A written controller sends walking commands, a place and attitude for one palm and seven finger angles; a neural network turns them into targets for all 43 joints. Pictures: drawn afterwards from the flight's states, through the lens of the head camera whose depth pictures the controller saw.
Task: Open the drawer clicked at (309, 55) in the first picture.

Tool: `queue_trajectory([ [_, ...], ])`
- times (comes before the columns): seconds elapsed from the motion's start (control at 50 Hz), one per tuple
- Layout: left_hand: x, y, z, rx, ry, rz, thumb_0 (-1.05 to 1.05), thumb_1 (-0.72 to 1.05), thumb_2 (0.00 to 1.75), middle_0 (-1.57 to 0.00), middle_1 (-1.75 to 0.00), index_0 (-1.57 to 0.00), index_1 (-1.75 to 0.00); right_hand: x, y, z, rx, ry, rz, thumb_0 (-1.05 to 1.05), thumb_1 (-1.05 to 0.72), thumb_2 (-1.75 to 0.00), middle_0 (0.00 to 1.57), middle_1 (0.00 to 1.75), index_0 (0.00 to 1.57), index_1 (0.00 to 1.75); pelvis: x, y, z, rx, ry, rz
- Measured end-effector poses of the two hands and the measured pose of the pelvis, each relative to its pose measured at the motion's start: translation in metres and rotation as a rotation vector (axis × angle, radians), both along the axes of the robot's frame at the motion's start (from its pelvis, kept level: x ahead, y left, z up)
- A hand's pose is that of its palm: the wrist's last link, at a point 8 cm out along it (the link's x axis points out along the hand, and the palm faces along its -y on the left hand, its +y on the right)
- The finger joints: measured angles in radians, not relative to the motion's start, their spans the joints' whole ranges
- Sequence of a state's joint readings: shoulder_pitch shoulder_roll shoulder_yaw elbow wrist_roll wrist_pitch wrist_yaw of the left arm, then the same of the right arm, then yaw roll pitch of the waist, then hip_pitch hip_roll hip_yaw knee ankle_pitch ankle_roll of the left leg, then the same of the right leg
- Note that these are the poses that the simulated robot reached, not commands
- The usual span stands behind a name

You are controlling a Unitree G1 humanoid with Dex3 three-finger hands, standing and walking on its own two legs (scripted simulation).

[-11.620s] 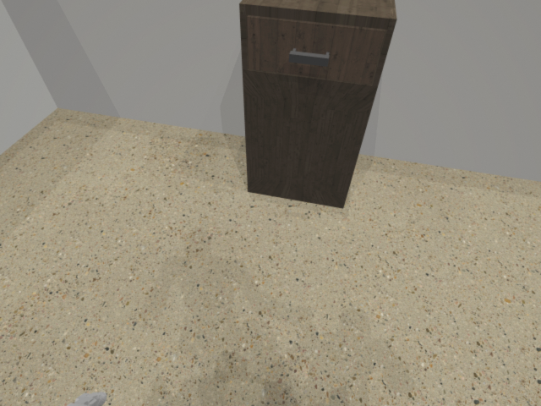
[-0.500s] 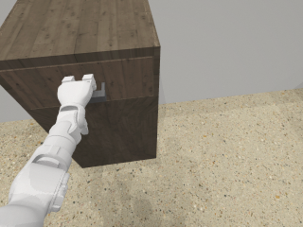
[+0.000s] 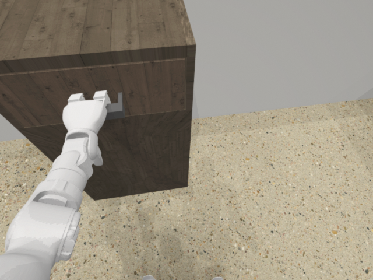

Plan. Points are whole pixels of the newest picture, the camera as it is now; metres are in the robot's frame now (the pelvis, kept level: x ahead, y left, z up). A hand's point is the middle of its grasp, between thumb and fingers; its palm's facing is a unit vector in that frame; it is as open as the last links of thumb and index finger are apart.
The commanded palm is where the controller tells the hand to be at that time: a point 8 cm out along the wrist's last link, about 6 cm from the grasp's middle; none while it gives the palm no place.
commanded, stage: lower the fingers behind the handle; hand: left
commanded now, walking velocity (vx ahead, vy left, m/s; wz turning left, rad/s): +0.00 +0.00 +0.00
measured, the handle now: (96, 105) +0.53 +0.20 +0.02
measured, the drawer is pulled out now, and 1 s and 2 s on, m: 0.00 0.00 0.06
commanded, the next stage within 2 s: close the thumb around the handle in 0.52 s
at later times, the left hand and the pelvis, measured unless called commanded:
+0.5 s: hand (94, 129) +0.47 +0.20 +0.00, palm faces -0.04 -0.02 -1.00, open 13.9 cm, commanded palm +0.45 +0.20 +0.06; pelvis +0.00 +0.01 +0.00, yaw +0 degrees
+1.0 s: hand (94, 128) +0.47 +0.20 +0.01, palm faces -0.05 -0.02 -1.00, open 9.8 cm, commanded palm +0.45 +0.20 +0.06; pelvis +0.00 +0.01 +0.00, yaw +0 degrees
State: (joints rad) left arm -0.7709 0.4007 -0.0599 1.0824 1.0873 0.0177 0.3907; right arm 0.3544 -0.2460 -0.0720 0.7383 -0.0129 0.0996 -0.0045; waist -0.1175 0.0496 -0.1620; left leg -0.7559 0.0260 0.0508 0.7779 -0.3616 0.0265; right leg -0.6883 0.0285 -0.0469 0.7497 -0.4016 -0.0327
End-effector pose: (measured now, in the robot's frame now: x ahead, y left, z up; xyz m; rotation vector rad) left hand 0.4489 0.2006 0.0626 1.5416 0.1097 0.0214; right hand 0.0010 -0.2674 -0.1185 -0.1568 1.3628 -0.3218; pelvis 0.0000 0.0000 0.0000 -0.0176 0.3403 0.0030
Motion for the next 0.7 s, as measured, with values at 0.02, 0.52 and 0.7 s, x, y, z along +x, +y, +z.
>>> queue_trajectory([
  [0.02, 0.000, 0.000, -0.001, -0.001, -0.002, 0.001, 0.00, -0.49, 0.30, -0.32, -1.21, -0.32, -1.20, 0.000, 0.001, -0.001, 0.001, 0.002, 0.000, 0.01, -0.90, -0.89, 0.21, 0.30, 0.20, 0.30, 0.000, 0.001, 0.000, 0.000, 0.002, 0.000],
  [0.52, 0.000, 0.001, -0.003, 0.005, -0.013, -0.004, 0.00, -0.49, 0.30, -0.29, -1.21, -0.32, -1.20, 0.002, 0.015, -0.003, 0.006, -0.018, 0.005, 0.00, -0.90, -0.89, 0.21, 0.30, 0.21, 0.30, -0.004, 0.011, -0.004, -0.009, 0.005, -0.003],
  [0.7, 0.002, 0.000, -0.003, 0.011, -0.009, 0.009, 0.00, -0.47, 0.31, -0.30, -1.21, -0.31, -1.20, -0.006, 0.015, -0.003, 0.005, 0.003, -0.001, 0.01, -0.90, -0.89, 0.21, 0.30, 0.21, 0.30, -0.006, 0.011, -0.005, -0.010, 0.006, -0.001],
])
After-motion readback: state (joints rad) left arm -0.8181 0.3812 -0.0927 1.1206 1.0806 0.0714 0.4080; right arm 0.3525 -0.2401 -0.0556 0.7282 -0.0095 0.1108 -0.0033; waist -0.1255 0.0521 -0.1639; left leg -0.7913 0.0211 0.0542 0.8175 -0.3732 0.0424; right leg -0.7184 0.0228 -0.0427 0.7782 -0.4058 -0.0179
